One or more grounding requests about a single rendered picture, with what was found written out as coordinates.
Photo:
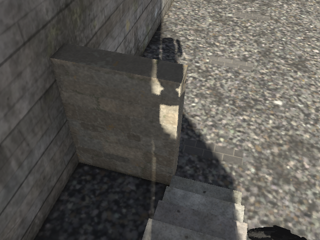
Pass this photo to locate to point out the stairs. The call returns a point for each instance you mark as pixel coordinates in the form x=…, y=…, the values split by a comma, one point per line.
x=194, y=210

